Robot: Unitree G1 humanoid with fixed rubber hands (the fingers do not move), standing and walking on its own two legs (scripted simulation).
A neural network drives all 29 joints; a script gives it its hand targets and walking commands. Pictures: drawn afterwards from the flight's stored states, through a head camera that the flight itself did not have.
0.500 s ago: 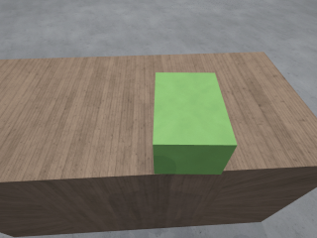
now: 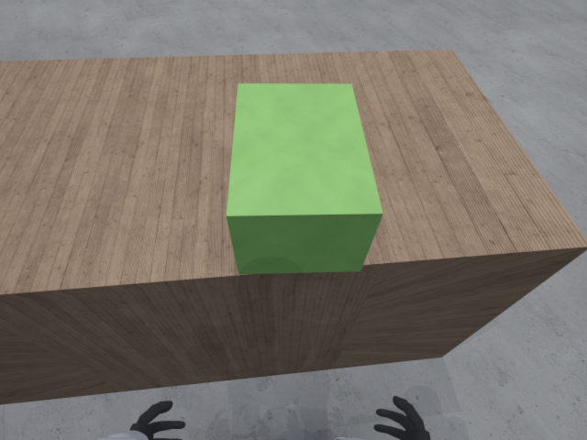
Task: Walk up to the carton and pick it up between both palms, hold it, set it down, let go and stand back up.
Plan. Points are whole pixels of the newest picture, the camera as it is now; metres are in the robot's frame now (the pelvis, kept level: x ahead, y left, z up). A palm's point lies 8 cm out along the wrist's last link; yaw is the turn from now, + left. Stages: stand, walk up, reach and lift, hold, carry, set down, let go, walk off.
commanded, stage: reach and lift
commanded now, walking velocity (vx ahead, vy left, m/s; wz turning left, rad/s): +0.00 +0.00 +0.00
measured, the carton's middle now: (297, 174) +0.51 +0.01 +0.03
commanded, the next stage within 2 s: none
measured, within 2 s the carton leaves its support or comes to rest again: neither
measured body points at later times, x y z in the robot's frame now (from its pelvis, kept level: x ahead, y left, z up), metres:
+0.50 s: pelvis +0.00 -0.01 +0.01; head +0.03 +0.00 +0.46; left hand +0.13 +0.26 -0.07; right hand +0.14 -0.15 -0.06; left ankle -0.01 +0.12 -0.73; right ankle +0.03 -0.07 -0.73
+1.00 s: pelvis +0.02 +0.02 +0.02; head +0.03 +0.04 +0.47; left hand +0.18 +0.26 -0.03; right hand +0.18 -0.16 -0.03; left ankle -0.01 +0.13 -0.73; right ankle +0.03 -0.07 -0.73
